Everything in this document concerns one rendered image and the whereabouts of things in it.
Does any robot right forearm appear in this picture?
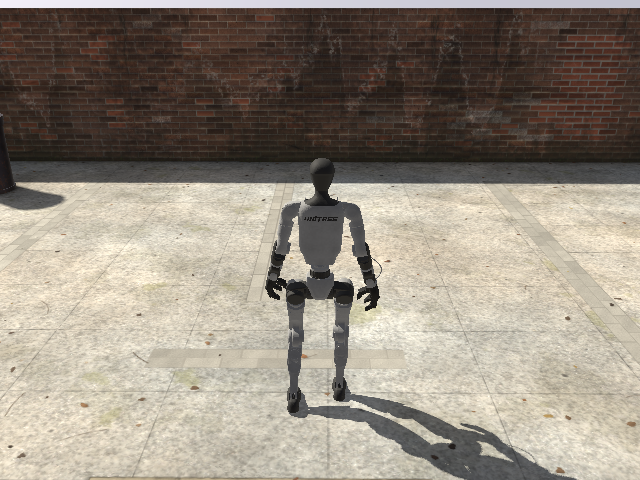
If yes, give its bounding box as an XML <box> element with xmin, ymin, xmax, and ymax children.
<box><xmin>357</xmin><ymin>242</ymin><xmax>377</xmax><ymax>288</ymax></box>

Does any right robot shin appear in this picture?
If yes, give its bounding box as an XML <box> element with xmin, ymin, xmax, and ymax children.
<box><xmin>334</xmin><ymin>325</ymin><xmax>349</xmax><ymax>388</ymax></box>

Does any robot left forearm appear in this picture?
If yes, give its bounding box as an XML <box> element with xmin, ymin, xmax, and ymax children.
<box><xmin>267</xmin><ymin>240</ymin><xmax>286</xmax><ymax>281</ymax></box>

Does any left robot shin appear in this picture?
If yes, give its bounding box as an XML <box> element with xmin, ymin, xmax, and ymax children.
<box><xmin>287</xmin><ymin>329</ymin><xmax>302</xmax><ymax>399</ymax></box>

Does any robot right hand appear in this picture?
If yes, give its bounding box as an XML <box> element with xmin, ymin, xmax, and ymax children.
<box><xmin>357</xmin><ymin>284</ymin><xmax>380</xmax><ymax>311</ymax></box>

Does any right robot upper arm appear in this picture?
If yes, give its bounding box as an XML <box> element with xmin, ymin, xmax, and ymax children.
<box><xmin>342</xmin><ymin>202</ymin><xmax>368</xmax><ymax>258</ymax></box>

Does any left robot upper arm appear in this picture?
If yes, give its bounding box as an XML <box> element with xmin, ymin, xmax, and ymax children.
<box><xmin>275</xmin><ymin>201</ymin><xmax>301</xmax><ymax>255</ymax></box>

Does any robot shin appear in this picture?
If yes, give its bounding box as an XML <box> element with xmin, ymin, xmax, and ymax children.
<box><xmin>334</xmin><ymin>325</ymin><xmax>349</xmax><ymax>388</ymax></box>
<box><xmin>287</xmin><ymin>329</ymin><xmax>302</xmax><ymax>399</ymax></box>

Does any robot left hand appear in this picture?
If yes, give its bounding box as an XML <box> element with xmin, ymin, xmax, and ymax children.
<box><xmin>265</xmin><ymin>277</ymin><xmax>287</xmax><ymax>300</ymax></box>

